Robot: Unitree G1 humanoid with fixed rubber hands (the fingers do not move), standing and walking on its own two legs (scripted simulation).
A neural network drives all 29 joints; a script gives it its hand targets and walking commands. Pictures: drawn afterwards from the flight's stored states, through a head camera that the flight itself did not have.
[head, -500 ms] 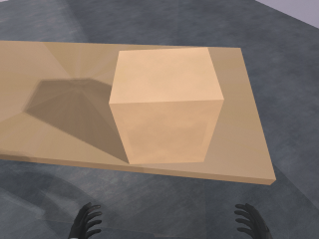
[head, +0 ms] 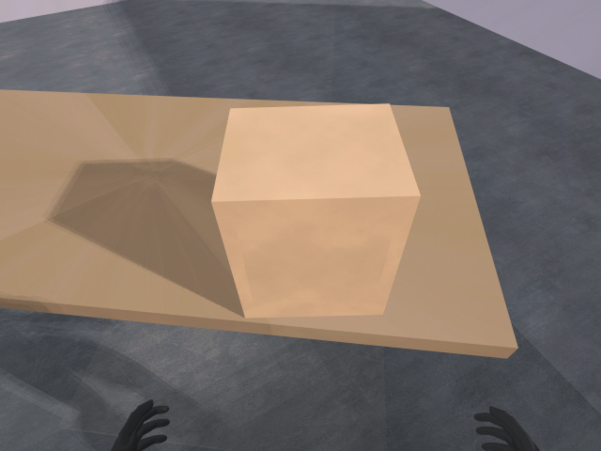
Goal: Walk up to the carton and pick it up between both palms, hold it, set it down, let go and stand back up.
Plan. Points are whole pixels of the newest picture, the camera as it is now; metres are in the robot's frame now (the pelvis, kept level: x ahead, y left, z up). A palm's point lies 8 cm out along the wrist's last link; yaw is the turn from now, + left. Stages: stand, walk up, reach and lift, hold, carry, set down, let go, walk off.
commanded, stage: stand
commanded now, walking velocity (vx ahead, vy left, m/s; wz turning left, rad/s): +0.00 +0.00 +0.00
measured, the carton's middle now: (312, 218) +0.46 -0.01 +0.04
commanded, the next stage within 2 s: none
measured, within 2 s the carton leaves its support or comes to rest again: neither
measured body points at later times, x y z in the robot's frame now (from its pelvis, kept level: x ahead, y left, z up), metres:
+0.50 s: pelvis +0.00 +0.00 +0.00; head -0.01 +0.00 +0.45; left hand +0.14 +0.28 -0.09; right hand +0.13 -0.30 -0.08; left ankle -0.04 +0.11 -0.74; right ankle +0.03 -0.10 -0.74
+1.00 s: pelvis -0.01 +0.00 +0.00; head -0.03 -0.01 +0.45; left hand +0.12 +0.28 -0.09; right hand +0.11 -0.30 -0.08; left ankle -0.04 +0.11 -0.74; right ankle +0.03 -0.10 -0.74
